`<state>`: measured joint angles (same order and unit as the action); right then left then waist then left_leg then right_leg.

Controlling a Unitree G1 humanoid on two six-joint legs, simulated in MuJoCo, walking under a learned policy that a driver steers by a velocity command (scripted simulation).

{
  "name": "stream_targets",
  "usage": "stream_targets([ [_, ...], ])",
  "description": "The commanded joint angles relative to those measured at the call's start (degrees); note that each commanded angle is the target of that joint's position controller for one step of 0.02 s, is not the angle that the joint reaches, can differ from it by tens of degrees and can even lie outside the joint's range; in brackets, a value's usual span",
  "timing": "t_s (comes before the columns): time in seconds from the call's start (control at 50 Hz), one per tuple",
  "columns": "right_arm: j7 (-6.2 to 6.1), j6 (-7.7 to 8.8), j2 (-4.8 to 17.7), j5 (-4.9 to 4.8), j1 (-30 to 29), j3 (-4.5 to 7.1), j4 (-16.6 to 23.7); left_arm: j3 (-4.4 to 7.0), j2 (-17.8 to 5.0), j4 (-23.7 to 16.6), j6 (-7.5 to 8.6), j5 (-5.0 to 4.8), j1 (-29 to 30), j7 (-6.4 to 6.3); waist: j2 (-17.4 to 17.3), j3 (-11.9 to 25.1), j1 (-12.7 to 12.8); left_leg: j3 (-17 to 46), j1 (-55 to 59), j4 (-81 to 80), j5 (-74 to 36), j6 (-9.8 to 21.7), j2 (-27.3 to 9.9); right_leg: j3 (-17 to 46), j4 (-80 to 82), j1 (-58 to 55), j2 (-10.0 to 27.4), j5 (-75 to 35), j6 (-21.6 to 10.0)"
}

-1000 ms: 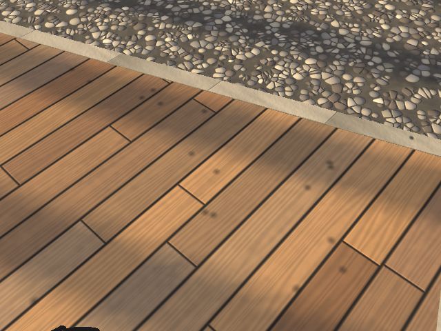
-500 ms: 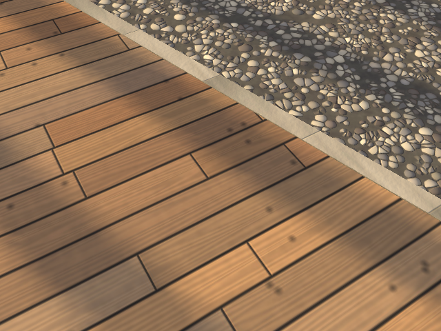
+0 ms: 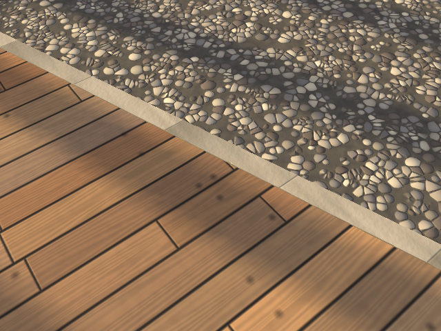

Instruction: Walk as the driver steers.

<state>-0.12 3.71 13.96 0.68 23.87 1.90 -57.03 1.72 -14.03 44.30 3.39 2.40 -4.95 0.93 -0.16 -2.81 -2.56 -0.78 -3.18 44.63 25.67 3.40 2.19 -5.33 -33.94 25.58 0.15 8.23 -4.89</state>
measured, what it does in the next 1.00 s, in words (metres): walks ahead, turning left: left foot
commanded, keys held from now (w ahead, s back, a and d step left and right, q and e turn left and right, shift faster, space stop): w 0.40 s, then q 0.60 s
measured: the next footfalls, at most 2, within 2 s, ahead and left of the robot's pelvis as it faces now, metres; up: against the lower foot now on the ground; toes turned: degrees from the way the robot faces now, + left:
left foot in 0.50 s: +0.42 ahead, +0.10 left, +0.00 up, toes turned +4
right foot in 1.10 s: +0.44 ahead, -0.08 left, +0.00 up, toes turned +24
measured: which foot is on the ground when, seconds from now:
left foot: up 0.00-0.48, down 0.50-1.00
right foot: down 0.00-0.50, up 0.52-1.00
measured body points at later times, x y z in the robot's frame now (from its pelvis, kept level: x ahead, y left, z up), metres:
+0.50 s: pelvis +0.27 +0.02 +0.00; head +0.30 +0.03 +0.45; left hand +0.20 +0.27 -0.15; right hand +0.46 -0.20 -0.10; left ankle +0.38 +0.10 -0.73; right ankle +0.10 -0.08 -0.72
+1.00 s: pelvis +0.36 +0.03 +0.02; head +0.39 +0.04 +0.47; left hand +0.44 +0.32 -0.10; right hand +0.47 -0.24 -0.11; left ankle +0.38 +0.10 -0.72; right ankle +0.42 -0.10 -0.69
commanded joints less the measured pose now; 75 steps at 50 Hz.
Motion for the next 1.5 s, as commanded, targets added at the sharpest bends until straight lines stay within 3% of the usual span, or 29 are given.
stream_targets([
  [0.02,0.10,1.03,7.23,0.25,0.37,1.74,4.56,3.67,-11.15,2.47,-0.39,-1.69,-14.81,-0.36,5.41,7.98,5.17,5.59,-32.25,29.93,-2.69,1.99,-1.66,34.01,18.51,-31.46,21.00,8.94,-10.72],
  [0.04,0.33,1.27,6.20,0.22,-2.35,1.37,5.01,2.78,-7.59,2.33,-0.04,-1.45,-11.88,-0.11,1.91,4.25,4.34,4.91,-31.16,26.82,-6.41,1.98,-3.84,27.82,20.32,-25.27,18.44,3.60,-9.51],
  [0.08,0.76,0.05,4.52,1.11,-2.35,1.08,4.71,1.85,-4.75,3.68,0.70,-1.53,-10.40,-0.30,4.00,1.89,1.62,3.96,-26.49,21.25,-8.94,1.06,-6.42,18.93,22.90,-18.36,13.76,-3.09,-6.54],
  [0.12,1.38,-1.02,3.35,1.48,-2.39,0.89,4.35,1.85,-4.97,5.26,1.63,-1.61,-12.96,-0.24,4.04,2.37,1.13,2.70,-25.02,19.72,-10.21,0.14,-6.42,15.83,24.11,-17.13,12.82,-8.99,-6.87],
  [0.18,1.89,-1.63,2.92,1.54,-8.47,0.68,6.08,2.18,-6.25,7.22,2.13,-1.98,-15.92,-0.29,3.47,-0.06,1.56,1.08,-30.59,14.33,-15.23,-1.38,-8.07,12.56,26.99,-17.99,12.02,-9.17,-7.36],
  [0.28,2.22,-1.35,1.75,1.02,-20.04,-0.19,9.49,1.84,-5.74,9.60,2.02,-2.06,-19.84,-0.33,3.66,-2.31,4.11,-1.64,-32.32,-1.51,-24.00,-2.86,-7.78,8.10,27.68,-20.44,9.88,-13.19,-6.23],
  [0.38,1.97,-0.96,2.46,0.81,-26.20,-0.32,11.54,1.85,-6.33,11.92,1.70,-1.51,-23.24,-0.91,4.24,-3.07,5.66,-2.98,-30.24,-10.12,-23.98,-1.21,-5.84,7.41,25.09,-26.74,12.07,-19.26,-5.99],
  [0.44,1.47,-0.15,2.97,1.08,-21.98,0.11,10.27,1.99,-6.77,12.57,1.27,-0.98,-21.06,-1.58,4.68,-1.72,3.16,-3.96,-24.02,-13.78,-18.97,1.50,-2.97,4.68,17.59,-30.46,12.63,-36.29,-4.10],
  [0.46,1.12,0.41,3.32,1.30,-16.03,0.51,8.02,2.01,-6.82,12.78,1.08,-1.01,-20.38,-1.76,4.52,1.18,0.91,-4.67,-17.51,-16.20,-19.72,2.69,-0.82,3.31,10.45,-30.82,11.58,-43.58,-2.87],
  [0.48,0.70,1.21,4.25,1.90,-7.73,1.08,4.94,1.81,-6.43,12.83,0.89,-1.38,-19.99,-1.90,2.66,5.56,-2.37,-4.80,-7.17,-20.09,-26.00,4.06,-0.04,0.82,-0.05,-27.99,9.08,-42.23,-1.04],
  [0.5,0.20,1.71,8.27,2.98,0.43,2.15,3.13,1.27,-5.30,11.10,1.08,-1.90,-20.27,-2.17,-1.42,12.18,-4.54,4.95,7.24,-17.05,-41.22,6.59,-9.79,-1.27,-14.83,-17.18,6.52,-23.27,0.87],
  [0.52,0.02,1.05,14.35,2.09,1.90,3.82,2.95,0.33,-0.39,10.60,0.84,-4.25,-28.20,-1.92,-15.93,20.79,-1.23,29.35,22.10,-17.82,-63.26,18.90,-26.93,-2.37,-37.29,0.55,-4.43,22.88,3.38],
  [0.54,0.46,0.33,12.31,-1.26,0.36,3.73,3.36,1.81,-5.91,11.08,0.15,-2.29,-24.66,-2.52,-6.14,21.62,-1.20,29.10,19.18,-19.01,-69.85,19.07,-24.57,5.73,-41.57,2.61,-2.27,24.10,3.39],
  [0.58,0.28,0.16,7.27,-0.95,-8.94,2.47,5.12,1.58,-4.23,8.35,0.42,-1.62,-15.64,-2.37,-2.52,8.70,1.05,17.85,6.38,-22.17,-68.21,15.59,-19.05,6.91,-38.69,6.40,1.48,17.53,3.64],
  [0.62,-0.32,-0.32,5.13,-1.25,-11.32,1.90,5.24,1.89,-4.40,7.56,-1.07,-0.53,-14.87,-2.12,-2.47,5.96,3.84,13.55,-1.87,-25.28,-62.62,12.42,-14.26,7.12,-33.52,2.74,2.91,14.55,4.80],
  [0.7,-0.09,-0.74,8.33,-0.21,-10.39,2.90,5.93,1.81,-2.97,6.44,-3.75,-0.76,-14.49,-2.33,-2.32,8.33,5.30,12.47,-8.01,-26.46,-58.16,12.39,-12.32,6.25,-28.65,-0.64,1.72,12.57,6.80],
  [0.86,-0.45,-3.48,9.58,0.20,-6.20,4.13,7.06,2.43,-5.16,1.93,-5.41,-1.10,-2.66,-3.14,-4.73,4.84,1.15,22.06,-7.80,-30.10,-22.83,10.79,-11.06,8.54,-19.54,5.92,1.84,9.64,7.83],
  [1.0,-0.48,-4.88,10.54,0.63,-6.47,5.08,8.24,1.93,-5.39,-0.32,-4.49,-2.46,-1.37,-3.90,-6.35,5.08,0.36,28.21,-4.90,-25.76,-29.96,10.37,-10.43,9.22,-9.41,0.55,-1.68,15.57,6.22],
  [1.04,-0.33,-5.27,10.77,0.44,-7.98,5.27,8.68,1.81,-5.63,-0.43,-4.04,-2.89,-3.52,-4.08,-6.93,5.55,1.28,30.11,-4.98,-24.48,-33.65,9.25,-9.83,9.26,-3.59,-3.84,-2.78,16.13,5.36],
  [1.08,-0.26,-5.77,10.64,-0.30,-11.18,5.30,9.48,1.67,-5.53,0.39,-3.44,-2.90,-8.26,-4.29,-6.18,5.50,4.32,29.77,-8.43,-22.22,-30.71,5.81,-6.87,8.66,9.73,-12.80,-3.09,9.71,4.55],
  [1.1,-0.44,-5.85,9.19,-0.84,-12.02,4.89,10.28,2.15,-7.60,0.63,-3.01,-2.19,-10.00,-4.65,-3.17,5.48,4.79,27.33,-13.45,-18.69,-22.71,2.61,-3.59,12.12,17.68,-18.96,1.28,6.51,3.62],
  [1.12,-0.58,-5.77,4.39,-1.02,-8.03,3.85,10.70,2.85,-12.11,-0.50,-3.13,-1.27,-8.10,-5.10,9.33,6.31,1.37,16.96,-20.02,-6.99,-3.08,-0.91,3.64,25.44,22.49,-23.96,15.87,5.71,0.17],
  [1.14,-1.04,-5.91,7.98,-0.19,-8.23,4.79,10.70,3.40,-15.24,-2.29,-3.69,-0.84,-3.76,-4.72,13.10,3.10,1.20,7.46,-27.67,3.55,8.35,-2.29,8.92,33.61,22.27,-18.26,23.36,-5.47,-6.94],
  [1.16,-0.92,-6.05,10.74,1.17,-8.59,5.38,10.26,2.85,-12.12,-2.42,-3.84,-0.99,-4.59,-4.42,7.62,2.84,0.99,8.18,-25.82,12.69,7.23,-2.89,4.61,30.61,20.50,-16.19,23.27,-12.59,-9.35],
  [1.18,-0.50,-6.30,10.76,1.13,-8.07,5.71,9.31,1.91,-8.91,-2.81,-3.82,-1.56,-2.42,-4.13,4.65,1.78,-0.41,8.30,-25.11,16.36,4.05,-3.28,3.69,24.19,19.15,-14.95,19.30,-14.79,-8.07],
  [1.2,-0.05,-6.80,10.22,0.95,-7.10,5.71,8.63,1.60,-7.87,-3.52,-3.92,-1.46,-0.58,-3.92,4.71,1.20,-1.25,7.51,-25.25,19.33,1.26,-4.07,3.46,18.43,18.00,-15.25,15.44,-16.38,-6.06],
  [1.26,1.52,-7.63,9.37,0.37,-8.28,5.15,8.95,1.71,-8.30,-3.56,-3.91,-1.08,-3.23,-3.92,8.16,2.69,0.59,5.01,-27.65,22.56,-1.59,-6.37,2.92,11.52,15.49,-20.10,12.23,-24.31,-5.27],
  [1.34,2.15,-8.14,8.30,0.02,-13.30,4.20,11.20,2.56,-10.03,-2.04,-3.80,-1.05,-8.82,-3.70,8.77,3.30,3.91,3.37,-29.68,15.81,-1.33,-7.63,1.22,10.41,14.12,-27.00,14.38,-26.86,-6.71],
  [1.5,2.96,-8.25,7.25,-0.80,-16.63,2.80,14.61,3.85,-12.92,-1.94,-4.00,-0.56,-7.64,-1.92,11.18,4.14,4.50,-2.45,-16.34,-1.89,0.29,-4.40,-0.94,5.39,11.71,-21.62,17.11,-23.64,-6.26],
])
Keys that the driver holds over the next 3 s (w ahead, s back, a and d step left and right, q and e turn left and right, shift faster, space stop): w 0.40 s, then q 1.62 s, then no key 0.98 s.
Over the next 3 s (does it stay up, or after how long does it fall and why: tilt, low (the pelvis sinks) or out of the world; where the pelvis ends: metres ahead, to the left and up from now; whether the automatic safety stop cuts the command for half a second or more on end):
stays up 0.34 0.02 0.02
